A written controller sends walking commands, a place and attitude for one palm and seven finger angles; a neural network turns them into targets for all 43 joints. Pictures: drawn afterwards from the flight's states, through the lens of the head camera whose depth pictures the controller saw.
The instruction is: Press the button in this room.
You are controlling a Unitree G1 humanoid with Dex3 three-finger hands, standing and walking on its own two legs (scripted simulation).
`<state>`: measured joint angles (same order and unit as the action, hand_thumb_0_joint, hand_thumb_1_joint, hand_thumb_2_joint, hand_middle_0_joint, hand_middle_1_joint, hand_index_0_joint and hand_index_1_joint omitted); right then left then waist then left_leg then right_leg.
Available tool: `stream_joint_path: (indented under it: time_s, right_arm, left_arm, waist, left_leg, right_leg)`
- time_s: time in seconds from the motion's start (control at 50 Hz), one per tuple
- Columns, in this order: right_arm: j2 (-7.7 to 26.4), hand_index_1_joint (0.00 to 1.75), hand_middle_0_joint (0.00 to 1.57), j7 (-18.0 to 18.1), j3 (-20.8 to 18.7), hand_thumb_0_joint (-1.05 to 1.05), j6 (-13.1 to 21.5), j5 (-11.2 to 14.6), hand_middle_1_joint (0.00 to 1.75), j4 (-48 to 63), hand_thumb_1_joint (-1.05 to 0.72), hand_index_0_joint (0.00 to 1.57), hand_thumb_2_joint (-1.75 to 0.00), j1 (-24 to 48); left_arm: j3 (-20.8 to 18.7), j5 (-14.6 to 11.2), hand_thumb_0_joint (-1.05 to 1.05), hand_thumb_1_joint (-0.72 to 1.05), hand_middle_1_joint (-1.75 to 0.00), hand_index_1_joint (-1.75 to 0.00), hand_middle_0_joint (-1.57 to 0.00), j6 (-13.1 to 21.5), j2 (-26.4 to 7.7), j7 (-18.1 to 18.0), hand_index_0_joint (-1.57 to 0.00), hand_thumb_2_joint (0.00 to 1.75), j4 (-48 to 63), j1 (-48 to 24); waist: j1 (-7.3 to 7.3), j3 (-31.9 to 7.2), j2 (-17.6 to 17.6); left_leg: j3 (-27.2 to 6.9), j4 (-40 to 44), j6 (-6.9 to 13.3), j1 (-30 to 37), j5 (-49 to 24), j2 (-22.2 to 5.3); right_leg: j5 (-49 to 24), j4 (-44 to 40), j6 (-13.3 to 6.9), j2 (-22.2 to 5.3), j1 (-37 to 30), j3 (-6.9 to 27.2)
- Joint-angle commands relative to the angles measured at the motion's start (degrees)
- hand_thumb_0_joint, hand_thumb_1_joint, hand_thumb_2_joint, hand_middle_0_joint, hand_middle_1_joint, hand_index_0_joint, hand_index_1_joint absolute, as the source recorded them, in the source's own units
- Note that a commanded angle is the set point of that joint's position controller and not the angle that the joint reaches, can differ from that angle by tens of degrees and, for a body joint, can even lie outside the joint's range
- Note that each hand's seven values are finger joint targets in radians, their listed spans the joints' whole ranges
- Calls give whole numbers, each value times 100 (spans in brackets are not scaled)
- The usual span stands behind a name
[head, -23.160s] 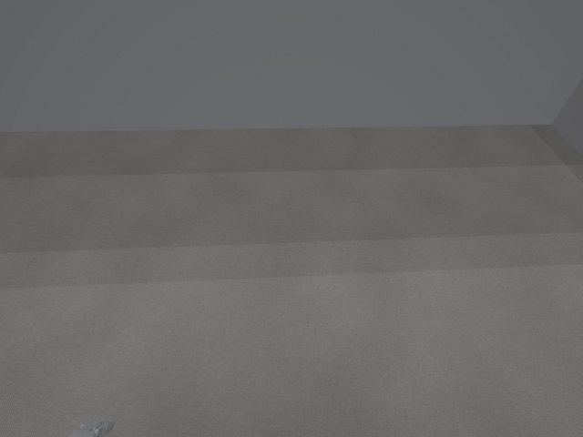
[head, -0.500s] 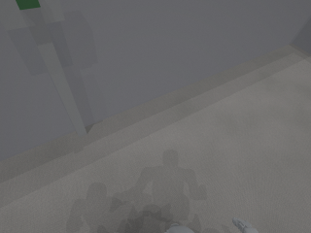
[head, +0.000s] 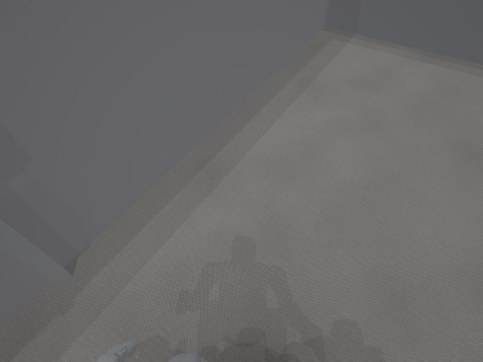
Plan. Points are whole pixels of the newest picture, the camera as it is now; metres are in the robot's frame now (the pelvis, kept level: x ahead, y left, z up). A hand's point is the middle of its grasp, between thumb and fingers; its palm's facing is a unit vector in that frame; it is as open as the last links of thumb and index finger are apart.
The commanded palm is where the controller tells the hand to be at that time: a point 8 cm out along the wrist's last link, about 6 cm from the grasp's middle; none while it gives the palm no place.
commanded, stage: walk to a spot facing it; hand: left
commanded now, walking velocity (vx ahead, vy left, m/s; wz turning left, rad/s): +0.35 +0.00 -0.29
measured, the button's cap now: out of the picture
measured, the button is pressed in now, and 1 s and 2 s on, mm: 0 0 0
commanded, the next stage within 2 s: turn to face it in 0.28 s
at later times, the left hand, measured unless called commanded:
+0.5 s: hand (136, 341) +0.19 +0.23 -0.18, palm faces -0.10 -0.98 -0.17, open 7.4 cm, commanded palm none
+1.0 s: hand (170, 268) +0.32 +0.18 -0.14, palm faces +0.12 -0.96 -0.24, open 7.4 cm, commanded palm none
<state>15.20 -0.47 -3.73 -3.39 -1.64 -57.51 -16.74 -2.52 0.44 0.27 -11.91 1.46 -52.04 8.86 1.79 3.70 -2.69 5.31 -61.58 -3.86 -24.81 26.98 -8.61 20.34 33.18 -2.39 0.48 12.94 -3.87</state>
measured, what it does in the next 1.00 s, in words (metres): walks ahead: left foot, then right foot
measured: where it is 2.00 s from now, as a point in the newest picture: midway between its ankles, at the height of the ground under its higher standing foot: outside the picture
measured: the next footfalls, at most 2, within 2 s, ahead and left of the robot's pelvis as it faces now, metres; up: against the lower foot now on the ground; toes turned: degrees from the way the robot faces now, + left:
left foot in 0.36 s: +0.26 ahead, +0.12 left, +0.00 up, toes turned +1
right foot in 0.82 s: +0.30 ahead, -0.10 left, +0.00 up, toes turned -5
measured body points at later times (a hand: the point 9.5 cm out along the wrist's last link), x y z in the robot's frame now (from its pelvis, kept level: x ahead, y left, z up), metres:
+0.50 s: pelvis +0.18 +0.04 +0.00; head +0.22 +0.06 +0.45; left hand +0.19 +0.28 -0.17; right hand +0.24 -0.20 -0.13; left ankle +0.22 +0.12 -0.73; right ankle +0.07 -0.08 -0.64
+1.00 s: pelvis +0.24 -0.01 +0.01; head +0.27 -0.04 +0.46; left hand +0.32 +0.23 -0.12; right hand +0.28 -0.25 -0.16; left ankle +0.19 +0.12 -0.64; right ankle +0.26 -0.10 -0.73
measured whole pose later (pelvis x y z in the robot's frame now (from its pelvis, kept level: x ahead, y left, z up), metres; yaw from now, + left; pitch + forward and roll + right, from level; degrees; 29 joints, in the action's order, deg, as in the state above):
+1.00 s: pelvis +0.24 -0.01 +0.01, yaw +8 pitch +0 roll +2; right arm 12.1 -0.9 -4.9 -3.7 -1.1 -58.5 -14.4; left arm -1.3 0.7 0.8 -8.5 -1.3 -54.1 8.0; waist 2.5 4.1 -1.5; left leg 1.6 -66.4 -3.6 -28.5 23.7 -1.8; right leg 15.4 29.4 -2.3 -4.9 13.7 -11.7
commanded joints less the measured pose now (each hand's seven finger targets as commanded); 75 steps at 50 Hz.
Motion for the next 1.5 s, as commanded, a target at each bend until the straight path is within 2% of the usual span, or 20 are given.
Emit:
stream_joint_path:
  time_s: [0.0, 0.24, 0.3, 0.32, 0.34, 0.36, 0.42, 0.48, 0.74, 0.76, 0.8, 0.82, 0.86, 0.92, 1.16, 1.24, 1.28, 1.32, 1.38, 1.48]
  right_arm:
    - [380, 30, 20, -66, -104, 0, 376, -28, 30, 721, -90, 20, -90, 587]
    - [80, 30, 20, -121, 21, 0, 553, 54, 30, 942, -90, 20, -90, 1491]
    - [281, 30, 20, 18, -18, 0, 668, 18, 30, 514, -90, 20, -90, 328]
    - [705, 30, 20, 93, -113, 0, 715, -17, 30, 273, -90, 20, -90, -522]
    - [1384, 30, 20, 136, -265, 0, 744, -84, 30, 140, -90, 20, -90, -1238]
    - [1339, 30, 20, 162, -224, 0, 660, 7, 30, 44, -90, 20, -90, -1272]
    - [367, 30, 20, 186, 41, 0, 713, 20, 30, 108, -90, 20, -90, -293]
    - [144, 30, 20, 190, 106, 0, 770, 80, 30, -8, -90, 20, -90, -48]
    - [449, 30, 20, 133, -193, 0, 348, 39, 30, 73, -90, 20, -90, -1]
    - [427, 30, 20, 120, -203, 0, 342, 71, 30, 119, -90, 20, -90, 26]
    - [-142, 30, 20, 45, -127, 0, 354, 134, 30, 331, -90, 20, -90, -148]
    - [129, 30, 20, 95, -204, 0, 232, 108, 30, 355, -90, 20, -90, -54]
    - [54, 30, 20, 33, -223, 0, 124, 75, 30, 200, -90, 20, -90, 9]
    - [-15, 30, 20, -47, -203, 0, 54, 73, 30, 198, -90, 20, -90, -31]
    - [142, 30, 20, -131, -60, 0, 71, 106, 30, 844, -90, 20, -90, 1248]
    - [501, 30, 20, -129, -116, 0, 184, 81, 30, 855, -90, 20, -90, 768]
    - [1637, 30, 20, -65, -377, 0, 239, 72, 30, 774, -90, 20, -90, 55]
    - [1486, 30, 20, 69, -348, 0, 227, 80, 30, 648, -90, 20, -90, 109]
    - [1064, 30, 20, 74, -208, 0, 281, 76, 30, 909, -90, 20, -90, 888]
    - [982, 30, 20, 55, -235, 0, 300, 91, 30, 906, -90, 20, -90, 728]
  left_arm:
    - [-264, 34, 0, 90, -30, -30, -20, 206, -1133, -115, -20, 90, 74, 517]
    - [-173, 92, 0, 90, -30, -30, -20, 349, -942, -230, -20, 90, -600, 1219]
    - [-205, 30, 0, 90, -30, -30, -20, 339, -950, -230, -20, 90, -644, 1006]
    - [-186, -4, 0, 90, -30, -30, -20, 332, -755, -219, -20, 90, -629, 1112]
    - [-149, -81, 0, 90, -30, -30, -20, 310, -433, -143, -20, 90, -542, 1409]
    - [-110, -25, 0, 90, -30, -30, -20, 307, -433, -186, -20, 90, -505, 1246]
    - [-77, 26, 0, 90, -30, -30, -20, 280, -305, -114, -20, 90, -618, 644]
    - [5, 57, 0, 90, -30, -30, -20, 122, -1, -141, -20, 90, -803, 957]
    - [-103, -14, 0, 90, -30, -30, -20, -24, -244, -291, -20, 90, -111, 126]
    - [-124, -13, 0, 90, -30, -30, -20, 23, -350, -302, -20, 90, -152, 369]
    - [-271, 98, 0, 90, -30, -30, -20, 142, -1144, -381, -20, 90, -166, 801]
    - [-293, 21, 0, 90, -30, -30, -20, 140, -1162, -385, -20, 90, -134, 817]
    - [-202, 29, 0, 90, -30, -30, -20, 120, -835, -387, -20, 90, 55, 188]
    - [-122, 34, 0, 90, -30, -30, -20, 137, -608, -372, -20, 90, 108, 102]
    - [-285, 145, 0, 90, -30, -30, -20, 8, -1217, -316, -20, 90, 35, 633]
    - [-343, 69, 0, 90, -30, -30, -20, -60, -1332, -255, -20, 90, 27, 638]
    - [-183, 38, 0, 90, -30, -30, -20, -92, -763, -192, -20, 90, 464, 313]
    - [-194, 54, 0, 90, -30, -30, -20, -206, -852, -268, -20, 90, 469, -188]
    - [-250, 57, 0, 90, -30, -30, -20, -184, -881, -175, -20, 90, 195, 192]
    - [-232, 49, 0, 90, -30, -30, -20, -201, -889, -212, -20, 90, 249, 172]
  waist:
    - [-248, 157, 902]
    - [-391, 128, 951]
    - [167, -482, 779]
    - [441, -1112, 107]
    - [565, -1819, -1534]
    - [555, -1879, -1617]
    - [124, -325, -460]
    - [-208, -508, -463]
    - [-274, -331, -529]
    - [-390, -474, -344]
    - [-467, -871, 1886]
    - [-484, -873, 1888]
    - [-180, -366, 993]
    - [-65, -362, 1057]
    - [-427, -498, 1424]
    - [-112, -907, 848]
    - [328, -1037, -1748]
    - [314, -911, -1268]
    - [-118, -594, -634]
    - [-104, -652, -527]
  left_leg:
    - [-201, -14, -114, -1245, -949, -48]
    - [-79, 2001, 110, -690, -1205, 312]
    - [216, 3235, 251, 1316, -1814, 724]
    - [-429, 3401, 421, 2952, -2365, 66]
    - [-2437, 3505, 1111, 4278, -3294, -1782]
    - [-2947, 4125, 1377, 3930, -3181, -2192]
    - [-1791, 4384, 1435, 1950, -3836, -1418]
    - [-703, 4325, 1216, 1502, -5198, -703]
    - [-1744, 3777, 1173, 874, -3780, -402]
    - [-1654, 3453, 965, 693, -3298, -200]
    - [-384, 1538, 199, -909, 342, 1017]
    - [-606, 485, 165, -695, 992, 832]
    - [-662, -630, 111, -740, 234, 581]
    - [-551, -889, 23, -713, -441, 505]
    - [56, 1477, 44, -64, -136, 502]
    - [188, 3537, 210, 1516, -1527, 517]
    - [-2606, 4090, 1436, 2868, -5203, -1691]
    - [-2424, 3988, 1560, 2370, -4510, -1427]
    - [-1548, 4012, 1182, 1915, -4186, -547]
    - [-1706, 4152, 1270, 1929, -3869, -406]
  right_leg:
    - [-732, -2047, -663, -1398, -590, 1639]
    - [-2755, -1689, -707, -1361, -1180, 1534]
    - [-4104, -246, -397, -896, -860, 1143]
    - [-3131, 1005, -170, -558, 52, 1014]
    - [446, 2873, 117, 215, 1555, 258]
    - [1517, 3937, 111, 143, 1899, 625]
    - [527, 3959, 247, -532, 1960, 549]
    - [167, 2775, 442, -584, 1182, 245]
    - [-441, -103, 611, -257, 61, -12]
    - [-1074, -886, 602, -383, -483, 38]
    - [-3017, -1424, -177, -2628, -1922, 1837]
    - [-3358, -1554, -554, -3083, -1210, 1904]
    - [-2929, -1465, -549, -2475, -571, 1119]
    - [-3063, -1407, -303, -2039, -449, 235]
    - [-2884, -1070, -476, -2338, -781, -326]
    - [-2483, 212, 61, -2189, -282, -854]
    - [1948, 2504, 829, -965, 2188, -850]
    - [1500, 3318, 781, -897, 2350, 113]
    - [341, 3411, 824, -772, 2066, 204]
    - [94, 3004, 918, -669, 1905, 349]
